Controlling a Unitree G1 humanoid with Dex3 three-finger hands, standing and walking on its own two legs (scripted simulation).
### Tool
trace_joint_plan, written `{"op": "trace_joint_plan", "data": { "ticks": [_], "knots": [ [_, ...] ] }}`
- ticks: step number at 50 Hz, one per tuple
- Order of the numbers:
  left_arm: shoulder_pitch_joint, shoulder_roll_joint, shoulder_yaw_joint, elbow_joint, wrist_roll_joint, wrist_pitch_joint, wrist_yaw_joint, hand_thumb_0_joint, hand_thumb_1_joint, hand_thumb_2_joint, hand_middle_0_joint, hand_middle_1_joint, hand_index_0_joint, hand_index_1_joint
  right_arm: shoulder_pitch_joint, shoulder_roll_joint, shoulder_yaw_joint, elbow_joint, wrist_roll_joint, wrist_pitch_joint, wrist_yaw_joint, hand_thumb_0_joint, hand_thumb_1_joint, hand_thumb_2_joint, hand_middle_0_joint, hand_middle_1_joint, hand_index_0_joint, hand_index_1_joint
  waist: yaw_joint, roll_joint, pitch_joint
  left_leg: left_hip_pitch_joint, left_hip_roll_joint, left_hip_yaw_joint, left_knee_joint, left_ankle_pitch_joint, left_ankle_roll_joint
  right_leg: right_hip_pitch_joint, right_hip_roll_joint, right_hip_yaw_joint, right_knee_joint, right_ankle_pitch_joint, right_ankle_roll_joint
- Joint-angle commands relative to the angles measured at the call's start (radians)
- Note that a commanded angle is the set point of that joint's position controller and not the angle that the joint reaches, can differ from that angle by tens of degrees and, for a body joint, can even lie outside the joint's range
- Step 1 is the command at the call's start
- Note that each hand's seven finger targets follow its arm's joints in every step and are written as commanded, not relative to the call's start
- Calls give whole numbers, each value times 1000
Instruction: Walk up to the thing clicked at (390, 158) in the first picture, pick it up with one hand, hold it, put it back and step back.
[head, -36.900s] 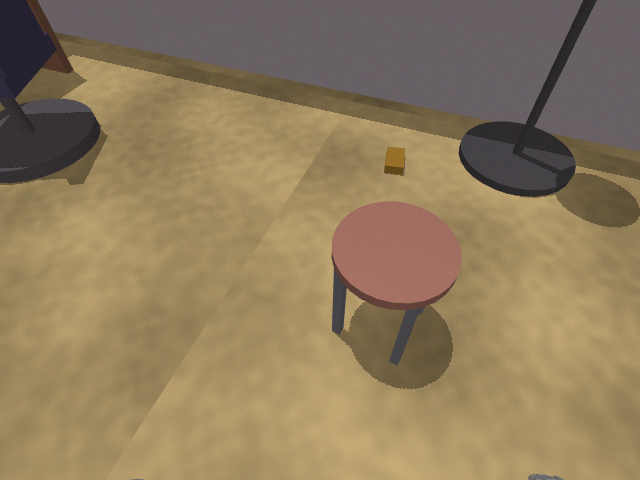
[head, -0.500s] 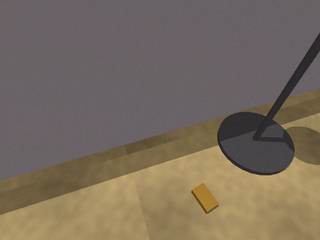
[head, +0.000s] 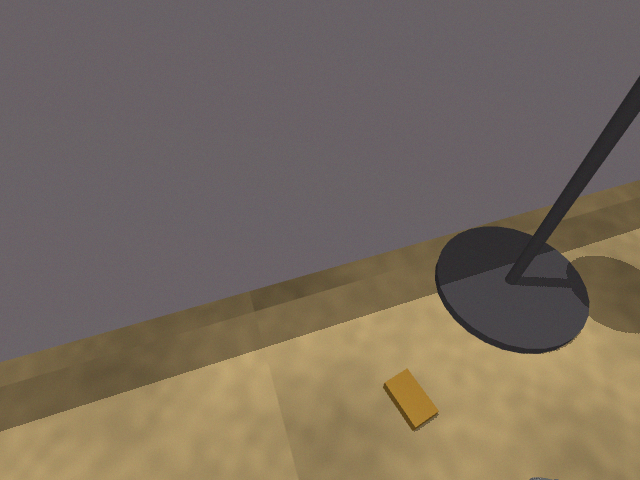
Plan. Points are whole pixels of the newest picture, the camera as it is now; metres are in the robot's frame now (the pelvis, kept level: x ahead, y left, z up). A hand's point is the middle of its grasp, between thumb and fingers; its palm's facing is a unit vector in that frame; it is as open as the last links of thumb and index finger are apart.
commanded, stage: stand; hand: right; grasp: from above
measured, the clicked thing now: (409, 398) +0.43 -0.26 -0.76
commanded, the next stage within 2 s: rise first in 0.64 s
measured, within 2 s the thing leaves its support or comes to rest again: neither
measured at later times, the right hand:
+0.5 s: hand out of the picture +0.08 -0.25 -0.15, palm faces -0.02 +0.94 -0.35, open 7.4 cm
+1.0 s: hand (510, 472) +0.15 -0.25 -0.17, palm faces -0.03 +0.92 -0.38, open 9.4 cm
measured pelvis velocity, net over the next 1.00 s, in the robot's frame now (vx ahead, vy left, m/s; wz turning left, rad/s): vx -0.01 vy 0.00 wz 0.00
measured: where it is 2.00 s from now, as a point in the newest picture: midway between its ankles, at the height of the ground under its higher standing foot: outside the picture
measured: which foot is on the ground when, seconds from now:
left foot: down 0.00-1.00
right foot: down 0.00-1.00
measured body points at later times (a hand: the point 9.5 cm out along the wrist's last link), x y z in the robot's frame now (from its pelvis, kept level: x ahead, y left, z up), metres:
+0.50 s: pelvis +0.01 +0.00 +0.00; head +0.01 +0.01 +0.45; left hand +0.09 +0.30 -0.14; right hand +0.08 -0.30 -0.13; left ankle +0.01 +0.11 -0.75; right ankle -0.01 -0.13 -0.75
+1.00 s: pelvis -0.01 +0.00 -0.02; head +0.04 +0.00 +0.43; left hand +0.09 +0.27 -0.15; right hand +0.15 -0.30 -0.14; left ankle +0.01 +0.11 -0.75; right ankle -0.01 -0.13 -0.75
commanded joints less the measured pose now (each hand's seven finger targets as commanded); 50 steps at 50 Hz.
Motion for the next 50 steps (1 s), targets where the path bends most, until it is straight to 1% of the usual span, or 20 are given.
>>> {"op": "trace_joint_plan", "data": {
  "ticks": [1,5,7,16,19,24,36,37,38,39,40,41,42,43,44,45,46,48,49,50],
  "knots": [
    [-33,200,30,-59,-2,-22,13,0,900,900,-200,-300,-200,-300,-50,-220,-42,-59,3,-22,-14,0,-899,-900,200,300,200,300,5,7,-81,42,143,-122,-45,152,7,-9,-118,84,-39,136,-24],
    [-34,201,29,-60,-2,-24,14,0,900,900,-200,-300,-200,-300,-45,-219,-41,-56,3,-20,-12,0,-899,-900,200,300,200,300,1,7,-71,41,138,-117,-45,128,5,-15,-120,87,-49,133,-23],
    [-40,206,30,-61,-4,-22,14,0,900,900,-200,-300,-200,-300,-38,-214,-40,-54,0,-19,-13,0,-899,-900,200,300,200,300,-2,8,-56,27,137,-120,-59,88,2,-20,-118,87,-42,94,-25],
    [-30,211,28,-64,-4,-25,17,0,900,900,-200,-300,-200,-300,-39,-215,-42,-57,3,-21,-12,0,-899,-900,200,300,200,300,-1,9,-92,60,141,-113,-44,197,6,7,-124,83,-37,177,-22],
    [-32,209,27,-66,-3,-24,18,0,900,900,-200,-300,-200,-300,-43,-217,-42,-58,2,-18,-13,0,-899,-900,200,300,200,300,-1,9,-83,44,139,-115,-50,162,6,3,-122,81,-45,145,-21],
    [-32,211,29,-69,-3,-23,18,0,900,900,-200,-300,-200,-300,-36,-220,-42,-56,0,-20,-14,0,-899,-900,200,300,200,300,0,12,-93,54,140,-113,-46,202,5,18,-125,81,-35,176,-23],
    [-26,213,28,-71,-3,-20,16,0,900,900,-200,-300,-200,-300,-36,-220,-41,-58,-1,-19,-14,0,-899,-900,200,300,200,300,-2,9,-64,35,139,-122,-67,116,6,-4,-122,81,-47,99,-29],
    [-22,207,27,-72,-3,-20,16,0,935,914,-199,-301,-199,-301,-39,-224,-43,-58,1,-20,-15,0,-819,-980,120,380,120,380,0,16,-56,43,137,-121,-68,109,5,-17,-119,81,-50,96,-28],
    [-10,35,-15,-361,-67,-73,34,0,916,903,-199,-300,-200,-300,-390,-30,-39,-409,49,-110,-27,0,-764,-1036,95,460,73,460,113,-26,21,-157,36,-40,-19,0,-10,-151,37,-57,30,-37,-37],
    [47,67,-11,-303,-71,-75,43,0,882,895,-199,-300,-200,-300,-435,-105,-69,-335,42,-97,-32,0,-684,-1043,106,540,72,540,77,30,-34,-93,36,-28,-15,-41,-16,-148,36,-50,44,-44,-42],
    [71,104,4,-288,-65,-65,50,0,867,893,-199,-300,-200,-300,-259,-224,-147,-161,14,-54,-40,0,-604,-1061,69,620,42,620,48,36,-18,-102,33,-22,-13,-85,-11,-184,42,-52,57,-60,-44],
    [72,102,16,-316,-64,-59,47,0,902,900,-199,-300,-200,-300,-194,-205,-149,-104,4,-38,-28,0,-524,-1133,8,700,0,700,29,41,-9,-127,27,-13,19,-94,-7,-217,34,-50,91,-50,-42],
    [80,99,29,-339,-54,-63,50,0,883,898,-199,-300,-200,-300,-242,-209,-139,-136,-24,-38,-17,0,-444,-1154,0,780,0,780,27,51,-70,-131,28,-15,47,-74,-6,-222,35,-50,116,-31,-43],
    [92,97,45,-353,-51,-74,57,0,917,905,-200,-300,-200,-300,-295,-253,-167,-176,-44,-49,-17,0,-364,-1180,0,860,0,860,26,46,-149,-116,35,-20,82,-25,-11,-221,35,-44,140,-4,-45],
    [95,95,52,-381,-44,-81,55,0,922,908,-200,-300,-200,-300,-252,-257,-180,-143,-78,-39,-11,0,-284,-1166,0,940,0,940,22,32,-193,-115,37,-20,123,10,-11,-244,41,-40,170,11,-43],
    [119,91,60,-385,-36,-82,50,0,944,912,-200,-300,-200,-300,-173,-232,-182,-80,-113,-22,-8,0,-204,-1138,0,1020,0,1020,14,43,-208,-140,35,-17,167,21,-8,-293,45,-35,210,19,-42],
    [137,88,70,-402,-30,-84,43,0,931,909,-200,-300,-200,-300,-115,-216,-197,-73,-133,-14,-9,0,-124,-1124,0,1063,0,1061,-16,23,-231,-150,32,-17,201,26,-3,-322,50,-35,244,33,-38],
    [140,78,78,-456,-26,-87,35,0,951,914,-200,-300,-200,-300,-95,-186,-205,-150,-150,2,-32,0,34,-1116,12,1077,11,1079,-34,-22,-314,-150,20,-18,245,35,2,-322,53,-35,276,50,-25],
    [140,72,76,-477,-27,-87,34,0,950,914,-200,-300,-200,-300,-79,-169,-204,-174,-156,23,-48,0,86,-1095,19,1102,26,1096,-40,-44,-306,-176,14,-14,252,13,6,-330,52,-32,277,43,-19],
    [133,68,74,-497,-28,-88,30,0,944,911,-200,-300,-200,-300,-99,-135,-178,-185,-161,46,-61,0,166,-1083,29,1098,33,1094,-27,-30,-268,-217,10,-9,253,-22,7,-360,49,-26,284,16,-17]
  ]
}}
